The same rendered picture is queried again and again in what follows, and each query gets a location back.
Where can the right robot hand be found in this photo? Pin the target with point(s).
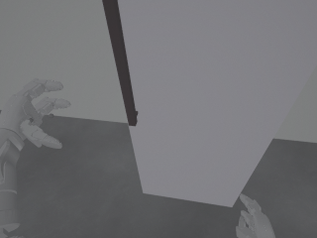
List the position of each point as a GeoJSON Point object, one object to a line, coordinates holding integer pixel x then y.
{"type": "Point", "coordinates": [259, 224]}

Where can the left robot hand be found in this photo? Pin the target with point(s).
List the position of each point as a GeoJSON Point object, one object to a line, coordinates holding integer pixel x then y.
{"type": "Point", "coordinates": [18, 109]}

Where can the fridge door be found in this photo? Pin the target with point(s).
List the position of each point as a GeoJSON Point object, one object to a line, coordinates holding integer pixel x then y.
{"type": "Point", "coordinates": [212, 82]}

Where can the robot left forearm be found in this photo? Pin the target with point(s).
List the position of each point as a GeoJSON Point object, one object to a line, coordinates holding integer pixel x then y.
{"type": "Point", "coordinates": [11, 145]}

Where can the handle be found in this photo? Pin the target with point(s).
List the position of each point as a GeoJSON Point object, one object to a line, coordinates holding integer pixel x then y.
{"type": "Point", "coordinates": [113, 19]}

